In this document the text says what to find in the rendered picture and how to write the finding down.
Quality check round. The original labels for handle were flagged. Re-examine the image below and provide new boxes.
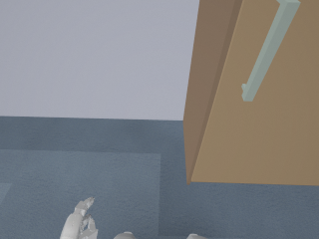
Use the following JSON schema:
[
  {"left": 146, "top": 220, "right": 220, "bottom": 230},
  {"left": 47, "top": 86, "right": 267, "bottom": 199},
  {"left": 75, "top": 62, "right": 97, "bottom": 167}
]
[{"left": 241, "top": 0, "right": 301, "bottom": 102}]

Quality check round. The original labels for robot left hand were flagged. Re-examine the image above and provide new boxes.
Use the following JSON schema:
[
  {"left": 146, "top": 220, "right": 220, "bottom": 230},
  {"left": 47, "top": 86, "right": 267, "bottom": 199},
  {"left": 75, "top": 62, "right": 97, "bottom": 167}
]
[{"left": 60, "top": 196, "right": 99, "bottom": 239}]

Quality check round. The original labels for wardrobe door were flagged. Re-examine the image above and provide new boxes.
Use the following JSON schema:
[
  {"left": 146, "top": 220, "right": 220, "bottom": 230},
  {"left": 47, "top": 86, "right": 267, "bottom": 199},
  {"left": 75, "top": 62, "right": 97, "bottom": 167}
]
[{"left": 191, "top": 0, "right": 319, "bottom": 186}]

